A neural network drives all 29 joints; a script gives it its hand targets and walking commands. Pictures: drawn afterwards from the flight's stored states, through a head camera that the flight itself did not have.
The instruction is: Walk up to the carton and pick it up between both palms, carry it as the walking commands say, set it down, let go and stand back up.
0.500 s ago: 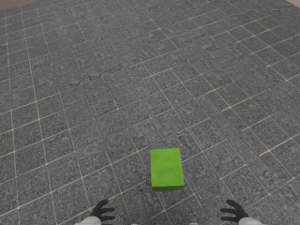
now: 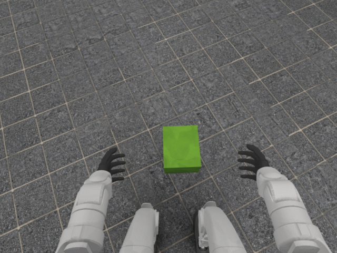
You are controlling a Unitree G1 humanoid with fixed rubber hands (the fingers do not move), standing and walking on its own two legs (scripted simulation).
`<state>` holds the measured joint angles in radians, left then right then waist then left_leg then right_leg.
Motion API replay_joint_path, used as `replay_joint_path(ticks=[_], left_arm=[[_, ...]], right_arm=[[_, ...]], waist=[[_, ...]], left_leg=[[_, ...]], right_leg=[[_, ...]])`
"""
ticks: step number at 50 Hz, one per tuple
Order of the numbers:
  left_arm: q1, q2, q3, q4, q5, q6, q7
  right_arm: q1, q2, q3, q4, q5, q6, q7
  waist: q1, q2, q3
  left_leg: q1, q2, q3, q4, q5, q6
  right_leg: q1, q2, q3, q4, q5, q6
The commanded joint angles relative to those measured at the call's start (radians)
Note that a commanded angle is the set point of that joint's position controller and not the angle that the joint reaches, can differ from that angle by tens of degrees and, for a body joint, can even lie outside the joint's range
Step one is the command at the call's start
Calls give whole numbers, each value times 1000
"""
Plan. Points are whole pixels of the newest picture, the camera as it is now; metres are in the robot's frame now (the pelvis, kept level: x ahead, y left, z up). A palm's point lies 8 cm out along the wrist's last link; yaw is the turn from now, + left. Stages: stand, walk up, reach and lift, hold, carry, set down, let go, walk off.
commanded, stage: reach and lift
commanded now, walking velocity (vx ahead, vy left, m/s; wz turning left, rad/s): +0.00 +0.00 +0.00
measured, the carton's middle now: (180, 149) +0.52 -0.01 -0.62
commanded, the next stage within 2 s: none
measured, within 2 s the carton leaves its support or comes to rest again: neither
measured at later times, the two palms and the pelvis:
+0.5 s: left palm (124, 126) +0.45 +0.17 -0.13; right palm (248, 122) +0.46 -0.20 -0.13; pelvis +0.00 +0.00 -0.02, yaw +1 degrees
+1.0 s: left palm (131, 112) +0.51 +0.16 -0.17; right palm (238, 108) +0.53 -0.19 -0.17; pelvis +0.01 +0.00 -0.05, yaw +2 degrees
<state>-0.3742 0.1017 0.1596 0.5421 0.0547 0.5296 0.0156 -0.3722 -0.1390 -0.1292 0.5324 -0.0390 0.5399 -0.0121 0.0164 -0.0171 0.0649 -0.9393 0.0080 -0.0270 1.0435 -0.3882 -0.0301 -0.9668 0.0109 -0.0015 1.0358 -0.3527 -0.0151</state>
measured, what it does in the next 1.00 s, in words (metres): stands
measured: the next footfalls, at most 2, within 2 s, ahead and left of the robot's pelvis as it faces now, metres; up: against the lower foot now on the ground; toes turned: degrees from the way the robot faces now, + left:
none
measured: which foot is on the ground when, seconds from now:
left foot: down 0.00-1.00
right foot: down 0.00-1.00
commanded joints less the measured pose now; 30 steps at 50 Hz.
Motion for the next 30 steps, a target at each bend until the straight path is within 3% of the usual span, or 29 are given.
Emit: replay_joint_path(ticks=[1, 14, 22, 30], left_arm=[[-225, 52, 27, -46, 7, -31, 7], [-547, 78, 105, 84, -4, -222, 57], [-682, 97, 153, 159, 3, -335, 85], [-835, 108, 166, 189, -20, -415, 93]], right_arm=[[-235, -55, -39, -21, -13, -33, -18], [-589, -92, -114, 127, -8, -231, -48], [-762, -141, -141, 224, 1, -350, -30], [-921, -185, -170, 290, 4, -431, -16]], waist=[[1, 11, -432], [-20, -15, -795], [-6, -16, -902], [-19, -21, -1029]], left_leg=[[88, -38, 51, -155, -59, 16], [-56, -74, 86, -90, 132, -8], [-99, -87, 82, -84, 215, -16], [-156, -94, 60, -64, 328, -23]], right_leg=[[244, 18, 5, -157, -52, 9], [237, 32, 7, -79, 191, 34], [201, 45, 4, -55, 294, 38], [160, 48, 10, -18, 460, 36]])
